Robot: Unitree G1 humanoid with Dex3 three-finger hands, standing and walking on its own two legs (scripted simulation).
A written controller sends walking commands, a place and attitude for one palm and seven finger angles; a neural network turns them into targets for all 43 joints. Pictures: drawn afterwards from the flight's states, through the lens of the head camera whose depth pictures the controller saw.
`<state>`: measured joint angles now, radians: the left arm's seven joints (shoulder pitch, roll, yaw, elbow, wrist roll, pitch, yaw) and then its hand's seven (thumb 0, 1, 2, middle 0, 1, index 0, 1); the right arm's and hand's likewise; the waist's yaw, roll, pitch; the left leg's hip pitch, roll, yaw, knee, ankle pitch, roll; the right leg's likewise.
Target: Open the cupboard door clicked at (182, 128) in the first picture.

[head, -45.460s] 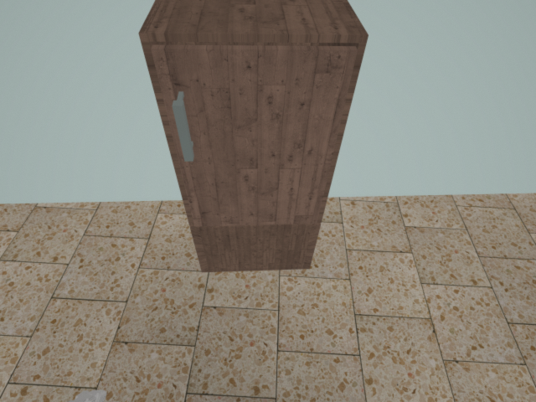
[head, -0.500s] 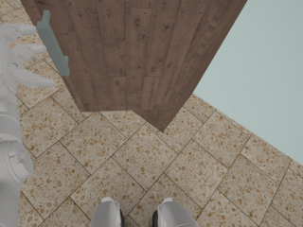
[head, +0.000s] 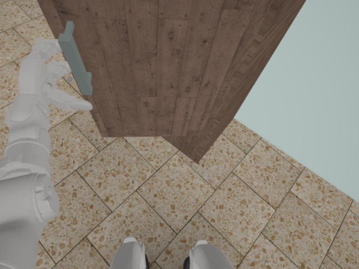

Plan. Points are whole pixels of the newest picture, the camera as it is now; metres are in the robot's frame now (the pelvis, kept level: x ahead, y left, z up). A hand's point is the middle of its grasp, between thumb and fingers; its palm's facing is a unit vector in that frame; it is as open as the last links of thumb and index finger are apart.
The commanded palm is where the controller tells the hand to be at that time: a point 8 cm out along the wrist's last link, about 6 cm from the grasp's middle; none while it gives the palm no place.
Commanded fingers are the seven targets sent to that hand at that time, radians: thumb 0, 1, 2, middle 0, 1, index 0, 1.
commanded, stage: slide the fingers in behind the handle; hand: left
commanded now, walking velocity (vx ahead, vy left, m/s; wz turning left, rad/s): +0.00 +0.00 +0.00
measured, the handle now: (79, 61) +0.55 +0.19 +0.08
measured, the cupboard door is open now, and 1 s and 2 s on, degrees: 42 42 46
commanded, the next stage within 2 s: close the thumb around the handle in 0.78 s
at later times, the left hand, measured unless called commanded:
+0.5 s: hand (88, 79) +0.50 +0.17 +0.08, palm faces +0.01 -1.00 -0.01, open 14.0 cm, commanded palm +0.48 +0.21 +0.08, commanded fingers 0.00 -0.50 0.30 -0.30 -1.20 -0.30 -1.20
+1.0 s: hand (84, 79) +0.50 +0.17 +0.08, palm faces +0.00 -1.00 -0.01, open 13.7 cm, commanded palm +0.48 +0.22 +0.08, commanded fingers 0.00 -0.11 0.47 -0.33 -1.24 -0.33 -1.24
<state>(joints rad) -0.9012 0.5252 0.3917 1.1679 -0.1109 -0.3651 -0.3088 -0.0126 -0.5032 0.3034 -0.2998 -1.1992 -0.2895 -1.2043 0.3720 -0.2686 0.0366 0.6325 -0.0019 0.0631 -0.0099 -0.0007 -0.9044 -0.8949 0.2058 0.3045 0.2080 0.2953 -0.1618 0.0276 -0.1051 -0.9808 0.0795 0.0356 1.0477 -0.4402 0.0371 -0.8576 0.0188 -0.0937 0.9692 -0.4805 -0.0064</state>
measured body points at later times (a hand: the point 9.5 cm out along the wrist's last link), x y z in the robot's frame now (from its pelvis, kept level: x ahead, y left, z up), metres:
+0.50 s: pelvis -0.01 -0.01 +0.00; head +0.11 +0.01 +0.43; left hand +0.49 +0.22 +0.08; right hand -0.01 -0.27 -0.11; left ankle +0.03 +0.09 -0.67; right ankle -0.02 -0.12 -0.67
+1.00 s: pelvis -0.01 -0.01 +0.00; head +0.11 +0.01 +0.43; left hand +0.49 +0.23 +0.08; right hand +0.00 -0.28 -0.11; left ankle +0.03 +0.09 -0.67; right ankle -0.02 -0.12 -0.67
